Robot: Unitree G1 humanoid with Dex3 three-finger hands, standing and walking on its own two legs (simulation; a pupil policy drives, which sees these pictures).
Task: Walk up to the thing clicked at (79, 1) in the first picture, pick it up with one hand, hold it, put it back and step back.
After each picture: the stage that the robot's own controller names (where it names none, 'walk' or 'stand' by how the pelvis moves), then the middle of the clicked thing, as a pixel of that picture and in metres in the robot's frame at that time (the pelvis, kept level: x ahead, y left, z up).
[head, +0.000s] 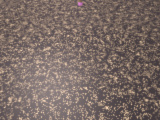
stand; (80, 1) +2.36 +0.04 -0.72
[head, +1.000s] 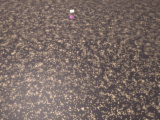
walk; (71, 14) +2.22 +0.11 -0.72
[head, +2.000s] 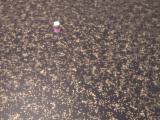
walk; (56, 27) +1.54 +0.24 -0.72
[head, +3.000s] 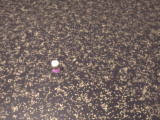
walk; (55, 66) +0.97 +0.26 -0.71
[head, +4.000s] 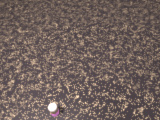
walk; (53, 109) +0.54 +0.29 -0.69
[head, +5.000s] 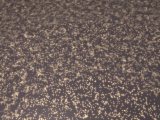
stand; out of the picture +0.35 +0.24 -0.70
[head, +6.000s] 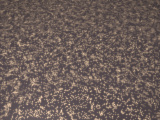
stand; out of the picture +0.31 +0.21 -0.72
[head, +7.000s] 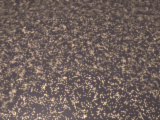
stand; out of the picture +0.33 +0.20 -0.71
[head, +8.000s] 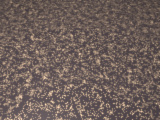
stand; out of the picture +0.33 +0.15 -0.72
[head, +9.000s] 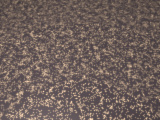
stand; out of the picture +0.35 +0.15 -0.72
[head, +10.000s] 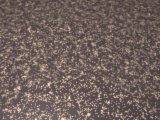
stand; out of the picture +0.37 +0.14 -0.71
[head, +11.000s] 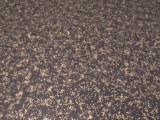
stand; out of the picture +0.38 +0.15 -0.72
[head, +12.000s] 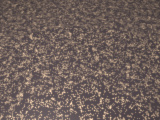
stand; out of the picture +0.36 +0.15 -0.73
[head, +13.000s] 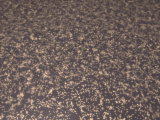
stand; out of the picture +0.37 +0.15 -0.73
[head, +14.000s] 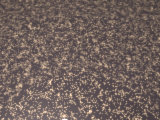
go down; out of the picture +0.37 +0.14 -0.72
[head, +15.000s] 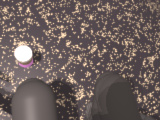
go down; (24, 57) +0.45 +0.19 -0.29
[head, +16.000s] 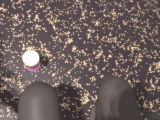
approach; (32, 61) +0.45 +0.18 -0.30
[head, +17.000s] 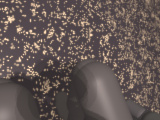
close in; out of the picture +0.44 +0.23 -0.23
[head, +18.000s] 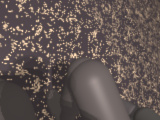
close; out of the picture +0.43 +0.24 -0.23
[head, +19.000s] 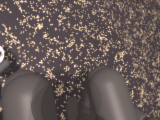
lift; out of the picture +0.38 +0.25 -0.18
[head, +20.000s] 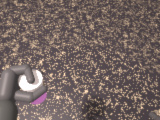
lift; (34, 87) +0.33 +0.17 +0.00
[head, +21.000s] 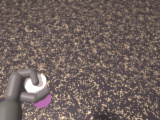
hold; (38, 91) +0.32 +0.17 +0.01
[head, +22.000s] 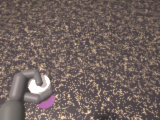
hold; (42, 92) +0.32 +0.16 +0.00
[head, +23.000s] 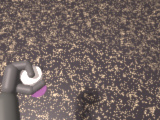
crouch; (34, 82) +0.36 +0.17 -0.05
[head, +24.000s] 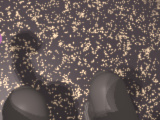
lower; out of the picture +0.51 +0.23 -0.08
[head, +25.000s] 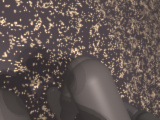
lower; out of the picture +0.46 +0.27 -0.23
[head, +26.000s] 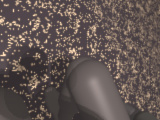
lower; out of the picture +0.46 +0.27 -0.24
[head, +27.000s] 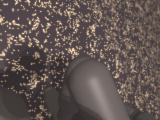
lower; out of the picture +0.46 +0.27 -0.24
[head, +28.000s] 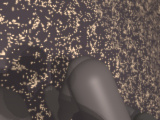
lower; out of the picture +0.46 +0.27 -0.24
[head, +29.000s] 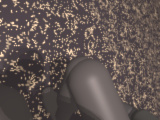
draw back; out of the picture +0.45 +0.24 -0.24
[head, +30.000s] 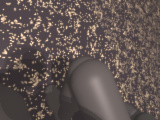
rise; out of the picture +0.45 +0.24 -0.24
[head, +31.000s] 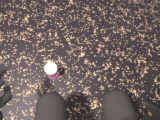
walk; (51, 71) +0.46 +0.16 -0.43
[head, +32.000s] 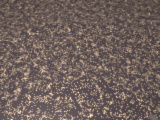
stand; out of the picture +0.40 +0.13 -0.66
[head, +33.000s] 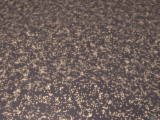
stand; out of the picture +0.40 +0.14 -0.67
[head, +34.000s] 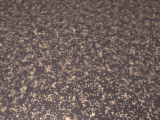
stand; out of the picture +0.40 +0.13 -0.71
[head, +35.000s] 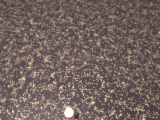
walk; (69, 114) +0.44 +0.11 -0.70
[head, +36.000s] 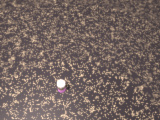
walk; (61, 86) +0.61 +0.14 -0.70
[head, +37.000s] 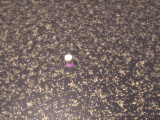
walk; (69, 60) +0.93 +0.22 -0.70
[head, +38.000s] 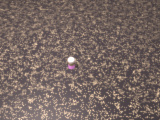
stand; (71, 63) +1.04 +0.13 -0.71
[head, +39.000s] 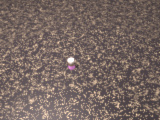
stand; (71, 63) +1.05 +0.14 -0.73
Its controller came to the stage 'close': yes
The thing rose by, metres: 0.72
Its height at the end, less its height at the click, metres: +0.00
